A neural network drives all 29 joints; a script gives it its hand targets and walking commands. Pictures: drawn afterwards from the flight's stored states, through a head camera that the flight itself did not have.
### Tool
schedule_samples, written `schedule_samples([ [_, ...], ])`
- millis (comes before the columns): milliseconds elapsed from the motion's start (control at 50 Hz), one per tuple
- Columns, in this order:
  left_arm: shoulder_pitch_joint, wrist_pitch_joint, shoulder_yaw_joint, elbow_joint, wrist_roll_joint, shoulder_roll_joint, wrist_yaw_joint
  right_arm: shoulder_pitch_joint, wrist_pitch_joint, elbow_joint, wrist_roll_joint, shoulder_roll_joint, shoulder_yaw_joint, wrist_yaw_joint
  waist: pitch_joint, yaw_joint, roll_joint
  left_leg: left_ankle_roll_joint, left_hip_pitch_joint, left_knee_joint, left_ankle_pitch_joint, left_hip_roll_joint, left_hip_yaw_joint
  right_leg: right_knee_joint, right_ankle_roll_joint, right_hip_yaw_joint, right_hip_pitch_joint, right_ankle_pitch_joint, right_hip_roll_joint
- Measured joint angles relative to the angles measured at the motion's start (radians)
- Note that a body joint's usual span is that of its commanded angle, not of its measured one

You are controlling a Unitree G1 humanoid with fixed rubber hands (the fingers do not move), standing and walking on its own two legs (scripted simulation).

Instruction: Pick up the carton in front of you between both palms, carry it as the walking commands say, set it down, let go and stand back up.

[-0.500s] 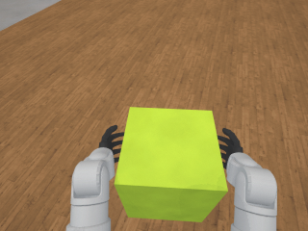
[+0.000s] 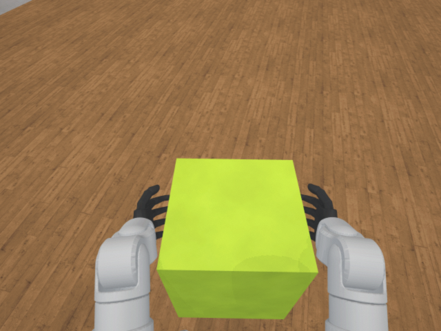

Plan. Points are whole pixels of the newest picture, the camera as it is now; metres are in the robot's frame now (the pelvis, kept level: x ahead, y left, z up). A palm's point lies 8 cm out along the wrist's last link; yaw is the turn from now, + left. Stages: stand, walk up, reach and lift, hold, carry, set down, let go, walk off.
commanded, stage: carry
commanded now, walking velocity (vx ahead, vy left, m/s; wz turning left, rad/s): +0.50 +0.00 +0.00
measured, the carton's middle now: (232, 242) +0.27 +0.00 +0.00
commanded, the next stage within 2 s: none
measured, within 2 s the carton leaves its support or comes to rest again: neither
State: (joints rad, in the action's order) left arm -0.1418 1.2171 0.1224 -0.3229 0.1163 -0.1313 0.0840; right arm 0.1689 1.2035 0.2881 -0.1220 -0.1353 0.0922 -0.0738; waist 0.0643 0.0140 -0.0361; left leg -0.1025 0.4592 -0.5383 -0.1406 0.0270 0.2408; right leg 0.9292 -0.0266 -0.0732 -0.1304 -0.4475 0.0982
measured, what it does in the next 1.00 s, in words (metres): walks ahead: right foot, then left foot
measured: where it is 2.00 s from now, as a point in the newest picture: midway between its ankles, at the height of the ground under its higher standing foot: (222, 157)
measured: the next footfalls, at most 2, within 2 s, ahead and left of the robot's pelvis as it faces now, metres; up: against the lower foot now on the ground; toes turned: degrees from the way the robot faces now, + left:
right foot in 0.44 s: +0.49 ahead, -0.11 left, +0.00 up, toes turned -10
left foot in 0.96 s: +0.83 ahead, +0.11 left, +0.00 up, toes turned +13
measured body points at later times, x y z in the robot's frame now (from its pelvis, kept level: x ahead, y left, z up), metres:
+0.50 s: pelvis +0.35 -0.03 +0.00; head +0.35 -0.04 +0.45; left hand +0.61 +0.13 +0.09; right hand +0.63 -0.17 +0.08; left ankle +0.13 +0.07 -0.67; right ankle +0.46 -0.10 -0.72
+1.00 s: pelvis +0.69 +0.02 +0.00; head +0.69 +0.03 +0.45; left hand +0.96 +0.17 +0.06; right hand +0.97 -0.13 +0.07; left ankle +0.80 +0.10 -0.72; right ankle +0.47 -0.10 -0.69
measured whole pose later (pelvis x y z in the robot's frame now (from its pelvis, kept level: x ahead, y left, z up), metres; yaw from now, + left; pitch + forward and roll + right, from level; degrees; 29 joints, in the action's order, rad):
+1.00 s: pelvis +0.69 +0.02 +0.00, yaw +0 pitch +3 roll +1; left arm -0.14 1.21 0.11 -0.34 0.12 -0.13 0.08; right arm 0.16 1.20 0.31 -0.12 -0.13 0.09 -0.07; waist 0.07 0.01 -0.05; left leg -0.09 0.48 -0.54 -0.11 0.03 0.24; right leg 0.70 -0.03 -0.13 -0.02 -0.46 0.11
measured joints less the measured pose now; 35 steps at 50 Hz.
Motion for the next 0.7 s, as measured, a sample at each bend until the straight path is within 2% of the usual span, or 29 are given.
schedule_samples([
  [40, 0.010, -0.008, -0.007, 0.013, 0.003, 0.001, 0.000, -0.014, -0.012, -0.013, 0.003, 0.001, -0.001, 0.000, -0.026, 0.002, 0.013, 0.018, -0.058, 0.054, -0.009, 0.007, -0.004, 0.204, 0.020, 0.028, -0.157, 0.049, -0.019],
  [100, 0.025, -0.033, -0.029, 0.019, 0.005, 0.002, -0.001, -0.048, -0.037, 0.001, 0.009, 0.005, 0.000, 0.000, -0.041, 0.003, 0.024, 0.021, -0.148, 0.153, -0.011, 0.007, -0.015, 0.212, 0.026, 0.016, -0.324, 0.145, -0.008],
  [180, 0.056, -0.068, -0.057, 0.010, 0.008, 0.003, -0.001, -0.088, -0.070, 0.023, 0.017, 0.007, -0.002, 0.003, -0.025, 0.001, 0.031, 0.033, -0.267, 0.256, -0.033, 0.005, -0.034, 0.054, 0.010, -0.008, -0.451, 0.237, 0.014],
  [280, 0.086, -0.070, -0.072, -0.045, 0.006, 0.004, 0.002, -0.113, -0.074, 0.070, 0.023, 0.008, -0.015, 0.005, 0.006, -0.009, 0.030, 0.061, -0.422, 0.339, -0.095, 0.002, -0.048, -0.190, -0.006, -0.051, -0.499, 0.351, 0.022],
  [380, 0.071, -0.034, -0.064, -0.118, -0.008, 0.004, 0.009, -0.094, -0.041, 0.135, 0.022, 0.008, -0.023, 0.004, 0.025, -0.012, 0.032, 0.104, -0.570, 0.361, -0.202, 0.003, -0.057, -0.400, 0.028, -0.114, -0.444, 0.442, -0.013],
  [420, 0.051, -0.017, -0.058, -0.124, -0.011, 0.004, 0.009, -0.078, -0.020, 0.150, 0.017, 0.007, -0.019, 0.004, 0.028, -0.010, 0.043, 0.127, -0.609, 0.304, -0.277, 0.017, -0.069, -0.461, 0.044, -0.145, -0.382, 0.436, -0.039],
  [440, 0.037, -0.011, -0.056, -0.116, -0.012, 0.003, 0.009, -0.067, -0.010, 0.151, 0.015, 0.008, -0.012, 0.004, 0.029, -0.014, 0.053, 0.134, -0.603, 0.219, -0.330, 0.032, -0.075, -0.475, 0.072, -0.162, -0.348, 0.415, -0.054],
  [460, 0.019, -0.011, -0.054, -0.094, -0.012, 0.001, 0.009, -0.051, -0.001, 0.141, 0.015, 0.007, 0.001, 0.003, 0.024, -0.020, 0.076, 0.133, -0.551, 0.068, -0.347, 0.064, -0.085, -0.431, 0.108, -0.176, -0.348, 0.380, -0.065],
  [480, 0.000, -0.009, -0.050, -0.067, -0.011, 0.000, 0.009, -0.039, 0.007, 0.127, 0.012, 0.006, 0.015, 0.003, 0.017, -0.026, 0.082, 0.126, -0.468, -0.127, -0.332, 0.071, -0.119, -0.395, 0.125, -0.182, -0.346, 0.341, -0.065],
  [520, -0.020, -0.002, -0.042, -0.032, -0.010, -0.003, 0.009, -0.024, 0.020, 0.104, 0.008, 0.004, 0.029, 0.003, -0.005, -0.030, 0.074, 0.106, -0.291, -0.466, -0.301, 0.047, -0.184, -0.406, 0.121, -0.184, -0.307, 0.307, -0.057],
  [540, -0.020, 0.001, -0.039, -0.026, -0.010, -0.003, 0.009, -0.020, 0.024, 0.097, 0.005, 0.004, 0.028, 0.003, -0.015, -0.031, 0.068, 0.096, -0.214, -0.563, -0.270, 0.041, -0.193, -0.434, 0.114, -0.183, -0.278, 0.306, -0.056],
  [600, -0.012, -0.001, -0.029, -0.033, -0.013, -0.003, 0.009, -0.012, 0.022, 0.086, 0.001, 0.003, 0.018, 0.003, -0.031, -0.033, 0.054, 0.081, -0.042, -0.601, -0.168, 0.053, -0.186, -0.534, 0.110, -0.175, -0.188, 0.305, -0.059],
  [700, -0.004, -0.012, -0.017, -0.066, -0.022, -0.001, 0.007, -0.008, 0.009, 0.103, -0.004, 0.001, -0.001, 0.003, -0.018, -0.032, 0.043, 0.103, 0.115, -0.404, -0.054, 0.086, -0.163, -0.656, 0.095, -0.152, -0.049, 0.279, -0.063],
])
